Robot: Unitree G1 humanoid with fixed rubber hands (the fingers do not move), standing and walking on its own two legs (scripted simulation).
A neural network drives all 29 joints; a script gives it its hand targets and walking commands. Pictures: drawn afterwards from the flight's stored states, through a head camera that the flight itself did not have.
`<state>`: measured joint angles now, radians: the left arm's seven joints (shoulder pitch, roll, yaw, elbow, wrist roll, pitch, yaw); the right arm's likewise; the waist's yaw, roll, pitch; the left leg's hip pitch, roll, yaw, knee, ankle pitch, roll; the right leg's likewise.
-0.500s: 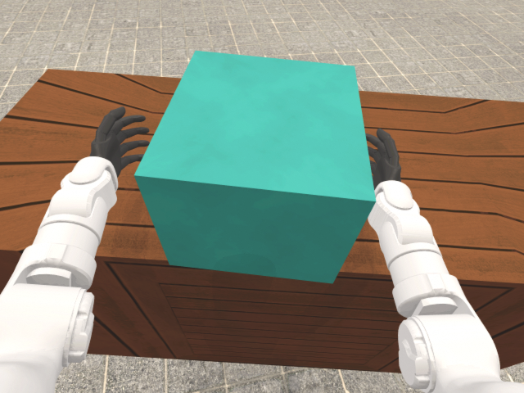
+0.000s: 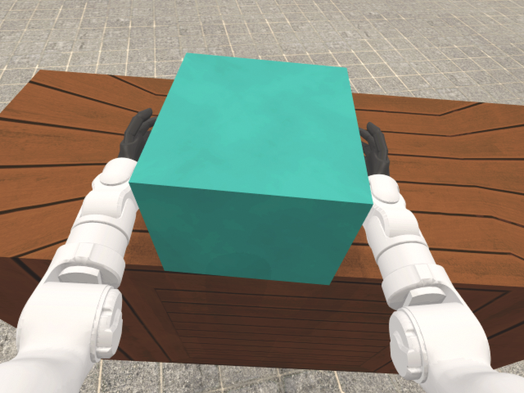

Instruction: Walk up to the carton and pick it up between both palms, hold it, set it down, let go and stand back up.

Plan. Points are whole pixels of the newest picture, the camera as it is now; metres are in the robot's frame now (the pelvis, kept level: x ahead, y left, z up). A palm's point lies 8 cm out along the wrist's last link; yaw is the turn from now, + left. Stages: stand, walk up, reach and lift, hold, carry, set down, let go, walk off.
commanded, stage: reach and lift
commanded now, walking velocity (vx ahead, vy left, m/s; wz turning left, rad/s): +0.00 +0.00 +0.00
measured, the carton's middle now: (257, 167) +0.45 +0.01 +0.09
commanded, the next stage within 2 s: none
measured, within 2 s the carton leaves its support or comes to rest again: leaves its support in 0.80 s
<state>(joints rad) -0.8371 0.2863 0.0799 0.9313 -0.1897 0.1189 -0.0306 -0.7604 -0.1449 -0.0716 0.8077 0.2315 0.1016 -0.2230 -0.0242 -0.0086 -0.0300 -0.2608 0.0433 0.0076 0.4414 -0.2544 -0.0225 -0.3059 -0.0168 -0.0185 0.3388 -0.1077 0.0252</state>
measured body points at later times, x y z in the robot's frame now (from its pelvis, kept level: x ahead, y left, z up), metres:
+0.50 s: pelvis +0.00 +0.00 +0.00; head +0.03 +0.02 +0.45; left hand +0.44 +0.20 +0.12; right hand +0.42 -0.17 +0.12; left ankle -0.02 +0.13 -0.74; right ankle +0.04 -0.14 -0.74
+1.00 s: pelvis +0.01 +0.01 +0.01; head +0.01 +0.03 +0.46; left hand +0.42 +0.20 +0.13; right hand +0.40 -0.17 +0.13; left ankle -0.02 +0.13 -0.74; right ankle +0.04 -0.14 -0.74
